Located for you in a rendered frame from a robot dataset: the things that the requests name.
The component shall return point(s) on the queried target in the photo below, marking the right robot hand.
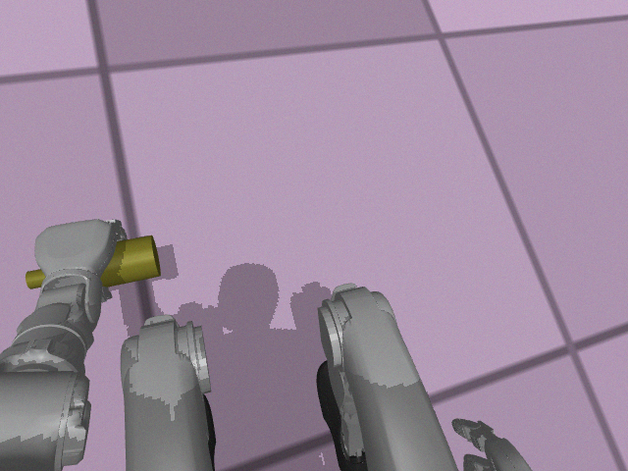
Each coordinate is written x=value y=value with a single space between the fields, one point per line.
x=501 y=454

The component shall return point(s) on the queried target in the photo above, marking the right robot foot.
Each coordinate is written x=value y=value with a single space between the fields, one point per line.
x=331 y=414

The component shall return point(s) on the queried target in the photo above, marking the left robot arm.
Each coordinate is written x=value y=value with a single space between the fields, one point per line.
x=44 y=411

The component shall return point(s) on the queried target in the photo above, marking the left robot hand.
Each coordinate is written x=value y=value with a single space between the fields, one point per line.
x=85 y=245

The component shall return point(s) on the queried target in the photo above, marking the bottle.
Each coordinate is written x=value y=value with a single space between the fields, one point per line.
x=134 y=260

